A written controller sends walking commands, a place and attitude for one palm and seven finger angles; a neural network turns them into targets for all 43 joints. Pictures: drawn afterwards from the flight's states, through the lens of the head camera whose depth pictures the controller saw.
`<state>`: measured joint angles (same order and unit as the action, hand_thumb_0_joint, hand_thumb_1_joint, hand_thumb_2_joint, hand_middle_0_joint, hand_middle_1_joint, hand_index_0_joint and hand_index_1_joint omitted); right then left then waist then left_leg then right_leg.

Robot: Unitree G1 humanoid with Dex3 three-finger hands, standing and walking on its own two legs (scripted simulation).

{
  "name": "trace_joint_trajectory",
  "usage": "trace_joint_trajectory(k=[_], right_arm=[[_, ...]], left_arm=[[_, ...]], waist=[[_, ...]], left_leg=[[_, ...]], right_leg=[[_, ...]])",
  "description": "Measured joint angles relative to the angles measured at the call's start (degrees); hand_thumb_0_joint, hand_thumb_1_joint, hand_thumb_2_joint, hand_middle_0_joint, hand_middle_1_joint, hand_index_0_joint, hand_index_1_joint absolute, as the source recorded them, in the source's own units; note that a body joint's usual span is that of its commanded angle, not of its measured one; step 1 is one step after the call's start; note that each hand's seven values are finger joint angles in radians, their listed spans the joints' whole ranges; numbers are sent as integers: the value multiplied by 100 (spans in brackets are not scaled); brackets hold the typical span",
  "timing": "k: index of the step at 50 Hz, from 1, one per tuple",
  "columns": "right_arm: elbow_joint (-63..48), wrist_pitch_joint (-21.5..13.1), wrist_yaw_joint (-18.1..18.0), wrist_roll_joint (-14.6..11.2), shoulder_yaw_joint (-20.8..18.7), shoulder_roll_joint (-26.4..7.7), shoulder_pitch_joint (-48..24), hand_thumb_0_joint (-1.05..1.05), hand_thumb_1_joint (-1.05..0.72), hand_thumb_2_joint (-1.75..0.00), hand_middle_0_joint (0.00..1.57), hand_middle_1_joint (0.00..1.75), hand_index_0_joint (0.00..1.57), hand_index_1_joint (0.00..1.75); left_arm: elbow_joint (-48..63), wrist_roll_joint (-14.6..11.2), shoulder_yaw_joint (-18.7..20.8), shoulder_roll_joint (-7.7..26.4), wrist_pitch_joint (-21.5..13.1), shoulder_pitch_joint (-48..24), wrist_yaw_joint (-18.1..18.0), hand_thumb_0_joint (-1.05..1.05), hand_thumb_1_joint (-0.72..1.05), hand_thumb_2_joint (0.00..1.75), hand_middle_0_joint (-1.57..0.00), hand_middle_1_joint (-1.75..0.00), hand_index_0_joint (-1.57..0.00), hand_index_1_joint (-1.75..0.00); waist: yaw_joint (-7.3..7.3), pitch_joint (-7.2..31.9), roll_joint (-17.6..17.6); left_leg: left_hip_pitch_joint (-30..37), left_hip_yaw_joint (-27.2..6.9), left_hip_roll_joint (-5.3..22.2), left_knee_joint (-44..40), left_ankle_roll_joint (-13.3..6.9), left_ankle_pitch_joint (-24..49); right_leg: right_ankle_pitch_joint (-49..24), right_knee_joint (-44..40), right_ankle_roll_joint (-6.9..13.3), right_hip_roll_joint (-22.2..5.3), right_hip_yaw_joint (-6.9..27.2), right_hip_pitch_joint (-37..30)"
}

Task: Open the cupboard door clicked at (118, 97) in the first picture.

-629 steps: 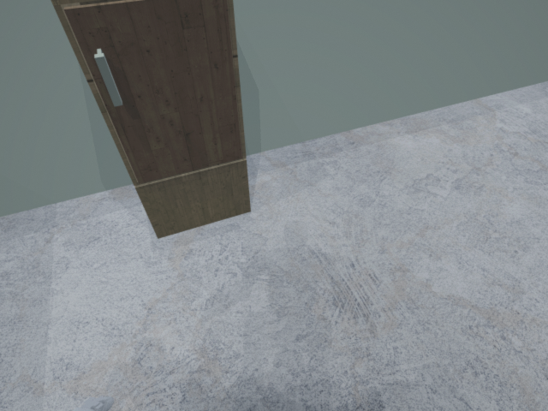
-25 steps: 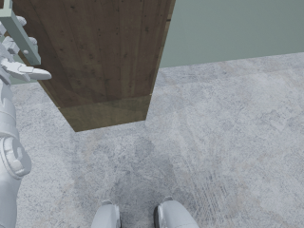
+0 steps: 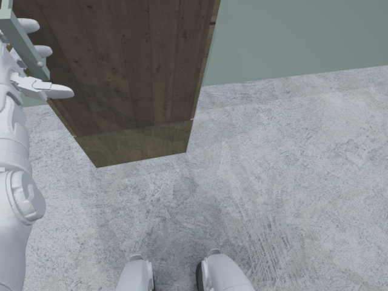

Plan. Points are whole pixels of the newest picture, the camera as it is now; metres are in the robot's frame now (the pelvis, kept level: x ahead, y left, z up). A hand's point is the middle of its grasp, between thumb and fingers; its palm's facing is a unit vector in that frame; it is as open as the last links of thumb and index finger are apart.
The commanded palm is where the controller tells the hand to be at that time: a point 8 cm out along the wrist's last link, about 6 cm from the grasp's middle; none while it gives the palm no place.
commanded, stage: slide the fingers in behind the handle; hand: left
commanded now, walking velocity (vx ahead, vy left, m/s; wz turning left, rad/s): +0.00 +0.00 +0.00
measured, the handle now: (26, 41) +0.58 +0.27 +0.09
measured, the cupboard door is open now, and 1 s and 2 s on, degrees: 0 0 42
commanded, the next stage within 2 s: close the thumb around the handle in 0.16 s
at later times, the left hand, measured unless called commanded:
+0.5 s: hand (43, 62) +0.54 +0.24 +0.08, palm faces +0.12 -0.99 +0.00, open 12.3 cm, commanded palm +0.52 +0.27 +0.09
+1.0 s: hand (42, 64) +0.54 +0.24 +0.08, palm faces +0.13 -0.99 -0.01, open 5.7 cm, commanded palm +0.51 +0.27 +0.09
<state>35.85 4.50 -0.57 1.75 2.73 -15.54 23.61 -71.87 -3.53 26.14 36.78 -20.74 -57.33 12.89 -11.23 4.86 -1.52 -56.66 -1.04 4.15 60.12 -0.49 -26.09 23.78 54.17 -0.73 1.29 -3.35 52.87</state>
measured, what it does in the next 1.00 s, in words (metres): stands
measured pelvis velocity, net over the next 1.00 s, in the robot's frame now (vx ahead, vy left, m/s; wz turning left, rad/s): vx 0.01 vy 0.01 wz -0.01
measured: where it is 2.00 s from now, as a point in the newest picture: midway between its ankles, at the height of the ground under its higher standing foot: outside the picture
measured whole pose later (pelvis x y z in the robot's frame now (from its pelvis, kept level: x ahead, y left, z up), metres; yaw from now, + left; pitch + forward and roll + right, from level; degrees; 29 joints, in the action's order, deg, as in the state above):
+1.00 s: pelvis +0.01 +0.01 +0.00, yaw -1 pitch +23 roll -5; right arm 35.4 4.9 -0.3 1.8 2.6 -15.2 23.6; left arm -70.2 -3.5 26.8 35.8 -20.5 -55.3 12.5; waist -11.3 5.2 -1.7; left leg -55.7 -0.5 4.2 59.8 -0.8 -26.9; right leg 24.0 53.4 -1.2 1.5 -2.7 52.0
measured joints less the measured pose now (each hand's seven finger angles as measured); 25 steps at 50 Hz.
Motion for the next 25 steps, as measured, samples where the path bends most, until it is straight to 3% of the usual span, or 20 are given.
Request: trace_joint_trajectory(k=[17, 25], right_arm=[[11, -24, -3, 16, 48, -2, 58, 0, -90, -90, 20, 30, 20, 30], [-8, -1, 19, 19, 34, 31, 74, 0, -90, -90, 20, 30, 20, 30]], left_arm=[[-138, 43, 25, 133, 56, -195, 22, -2, -49, 31, -30, -120, -30, -122], [28, 19, 111, 64, 75, -42, 59, -1, -25, 41, -32, -122, -33, -125]], waist=[[-65, -39, -8], [-50, -2, -5]], left_leg=[[-109, -21, 5, 33, -2, -11], [-58, 12, 22, 1, -8, -34]], right_leg=[[4, 14, 0, 9, -14, 95], [2, -34, -10, 27, 20, 54]])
